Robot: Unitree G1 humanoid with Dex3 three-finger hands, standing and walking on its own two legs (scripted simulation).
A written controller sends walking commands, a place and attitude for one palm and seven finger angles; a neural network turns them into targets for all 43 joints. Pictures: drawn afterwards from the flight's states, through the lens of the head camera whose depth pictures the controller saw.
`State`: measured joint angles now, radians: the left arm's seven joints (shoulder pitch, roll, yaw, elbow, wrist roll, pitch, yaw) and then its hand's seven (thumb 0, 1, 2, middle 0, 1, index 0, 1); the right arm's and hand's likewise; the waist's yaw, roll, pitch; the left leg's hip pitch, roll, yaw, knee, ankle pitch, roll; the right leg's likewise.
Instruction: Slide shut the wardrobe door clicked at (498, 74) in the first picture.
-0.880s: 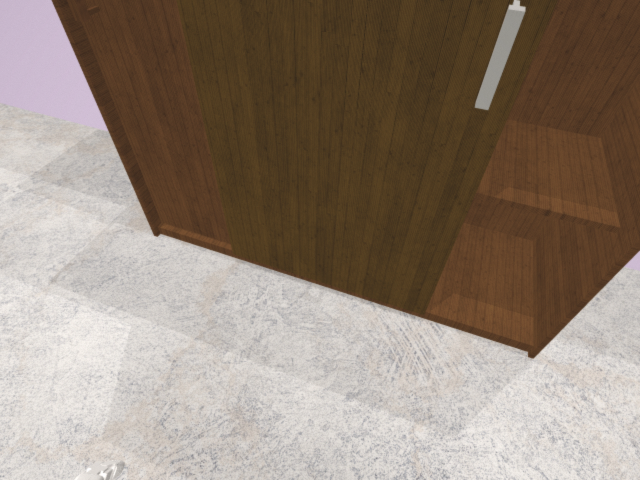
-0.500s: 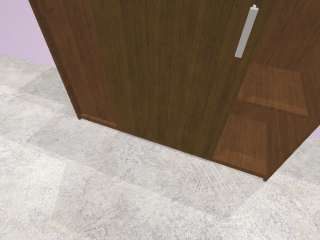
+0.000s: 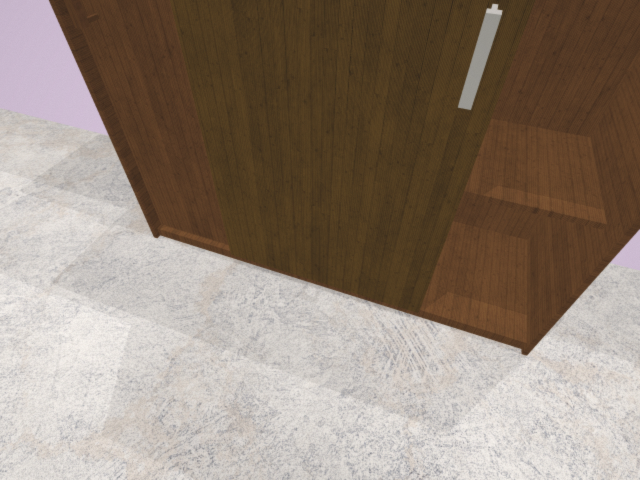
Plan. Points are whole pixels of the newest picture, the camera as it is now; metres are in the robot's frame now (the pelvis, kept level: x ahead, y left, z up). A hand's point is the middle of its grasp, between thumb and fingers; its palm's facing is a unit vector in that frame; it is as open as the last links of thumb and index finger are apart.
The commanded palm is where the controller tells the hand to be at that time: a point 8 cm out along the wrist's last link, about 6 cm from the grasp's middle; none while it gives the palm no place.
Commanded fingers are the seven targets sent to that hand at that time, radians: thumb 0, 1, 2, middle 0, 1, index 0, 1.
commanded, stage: look at it before walking up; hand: left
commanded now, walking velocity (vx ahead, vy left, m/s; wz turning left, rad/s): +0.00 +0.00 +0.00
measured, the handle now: (479, 57) +0.80 -0.25 +0.18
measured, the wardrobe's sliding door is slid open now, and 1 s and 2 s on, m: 0.37 0.37 0.37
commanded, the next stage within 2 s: turn to face it in 0.56 s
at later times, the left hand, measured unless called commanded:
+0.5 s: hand out of the picture +0.08 +0.25 -0.15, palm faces -0.02 -0.94 -0.34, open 7.4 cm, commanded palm none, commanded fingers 0.00 0.90 0.90 -0.20 -0.30 -0.20 -0.30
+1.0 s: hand out of the picture +0.07 +0.21 -0.17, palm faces -0.10 -0.95 -0.28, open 7.4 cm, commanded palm none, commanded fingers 0.00 0.90 0.90 -0.20 -0.30 -0.20 -0.30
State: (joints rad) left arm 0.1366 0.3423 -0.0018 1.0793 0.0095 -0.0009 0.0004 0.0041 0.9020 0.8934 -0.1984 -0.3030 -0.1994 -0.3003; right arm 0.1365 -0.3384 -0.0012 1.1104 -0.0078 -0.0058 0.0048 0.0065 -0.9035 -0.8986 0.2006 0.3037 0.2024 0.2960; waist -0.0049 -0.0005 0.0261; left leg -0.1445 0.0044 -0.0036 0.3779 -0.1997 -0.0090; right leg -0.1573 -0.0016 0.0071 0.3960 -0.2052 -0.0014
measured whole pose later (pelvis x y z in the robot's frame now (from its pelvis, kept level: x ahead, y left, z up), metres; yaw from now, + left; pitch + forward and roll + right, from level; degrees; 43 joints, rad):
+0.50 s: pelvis +0.00 +0.00 +0.00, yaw +0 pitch -2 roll +0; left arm 0.14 0.34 0.00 1.08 0.01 0.00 0.00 0.00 0.90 0.89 -0.20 -0.30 -0.20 -0.30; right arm 0.12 -0.34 0.00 1.11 -0.01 -0.01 0.00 0.01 -0.90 -0.90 0.20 0.30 0.20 0.30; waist 0.00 0.00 0.03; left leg -0.13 0.01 0.00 0.36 -0.20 -0.01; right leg -0.15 0.00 0.01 0.37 -0.20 0.00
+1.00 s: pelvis +0.00 +0.00 -0.01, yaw -6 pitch -1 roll +1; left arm 0.21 0.27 0.02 1.00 0.02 0.05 0.00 0.00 0.90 0.89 -0.20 -0.30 -0.20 -0.30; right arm 0.15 -0.24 -0.02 1.02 -0.01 0.02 -0.02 0.00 -0.90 -0.90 0.20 0.30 0.20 0.30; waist 0.01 -0.01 0.05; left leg -0.21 0.04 0.09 0.50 -0.28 -0.01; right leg -0.28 0.04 0.10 0.55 -0.26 0.00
